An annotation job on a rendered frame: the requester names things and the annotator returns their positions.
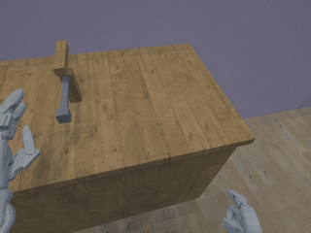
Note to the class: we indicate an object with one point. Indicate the counter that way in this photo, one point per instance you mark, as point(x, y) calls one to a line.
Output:
point(150, 128)

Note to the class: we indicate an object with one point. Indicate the left robot forearm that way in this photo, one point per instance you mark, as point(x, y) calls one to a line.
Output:
point(7, 211)

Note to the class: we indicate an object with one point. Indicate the left robot hand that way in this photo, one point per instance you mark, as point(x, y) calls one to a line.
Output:
point(11, 111)

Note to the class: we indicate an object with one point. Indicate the right robot hand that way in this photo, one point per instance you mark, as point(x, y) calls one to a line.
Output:
point(243, 221)

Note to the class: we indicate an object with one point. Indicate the tap lever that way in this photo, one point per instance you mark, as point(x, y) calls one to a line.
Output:
point(63, 115)

